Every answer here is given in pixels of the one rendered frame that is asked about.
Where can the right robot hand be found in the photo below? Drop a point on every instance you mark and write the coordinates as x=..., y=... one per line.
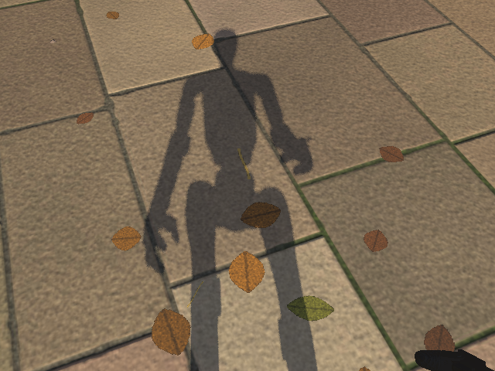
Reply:
x=437, y=360

